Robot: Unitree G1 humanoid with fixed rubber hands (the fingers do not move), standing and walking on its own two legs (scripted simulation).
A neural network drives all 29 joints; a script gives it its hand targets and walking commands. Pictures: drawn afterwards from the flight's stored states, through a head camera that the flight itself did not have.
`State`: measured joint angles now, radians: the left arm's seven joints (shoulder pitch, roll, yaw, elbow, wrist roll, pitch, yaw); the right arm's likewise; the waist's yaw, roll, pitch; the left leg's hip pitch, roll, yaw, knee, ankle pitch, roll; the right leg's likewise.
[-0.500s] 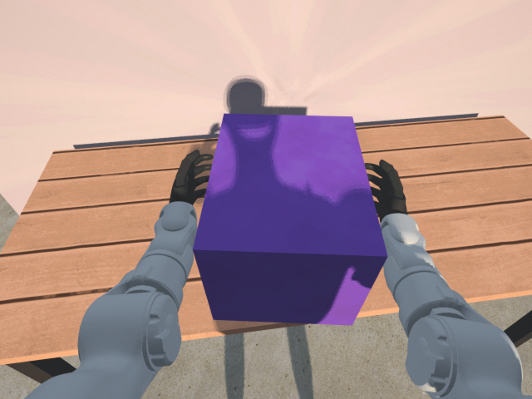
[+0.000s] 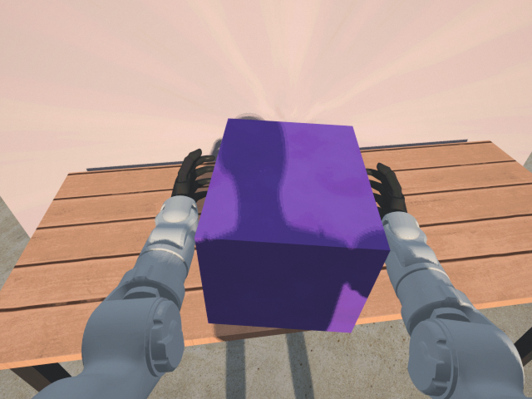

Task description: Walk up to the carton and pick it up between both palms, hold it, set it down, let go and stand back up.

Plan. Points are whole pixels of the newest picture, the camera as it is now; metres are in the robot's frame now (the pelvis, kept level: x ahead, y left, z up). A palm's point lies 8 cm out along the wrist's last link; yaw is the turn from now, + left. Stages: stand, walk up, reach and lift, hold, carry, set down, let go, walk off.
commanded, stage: reach and lift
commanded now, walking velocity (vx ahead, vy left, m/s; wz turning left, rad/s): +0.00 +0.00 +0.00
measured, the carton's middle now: (285, 218) +0.43 -0.03 +0.08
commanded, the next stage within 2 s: none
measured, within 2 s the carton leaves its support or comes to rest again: neither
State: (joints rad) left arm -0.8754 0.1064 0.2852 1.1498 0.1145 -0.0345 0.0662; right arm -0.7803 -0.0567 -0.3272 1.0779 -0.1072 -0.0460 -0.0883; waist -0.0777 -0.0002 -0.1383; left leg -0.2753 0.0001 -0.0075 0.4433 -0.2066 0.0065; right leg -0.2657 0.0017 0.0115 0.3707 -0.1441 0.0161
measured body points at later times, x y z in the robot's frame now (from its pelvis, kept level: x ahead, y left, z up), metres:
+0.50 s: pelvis -0.01 +0.00 +0.00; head -0.07 +0.01 +0.45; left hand +0.41 +0.16 +0.19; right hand +0.39 -0.17 +0.15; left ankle +0.01 +0.11 -0.74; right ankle +0.03 -0.13 -0.74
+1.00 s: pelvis -0.01 +0.00 +0.00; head -0.09 +0.01 +0.44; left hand +0.39 +0.16 +0.22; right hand +0.38 -0.17 +0.18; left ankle +0.01 +0.11 -0.74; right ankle +0.03 -0.13 -0.74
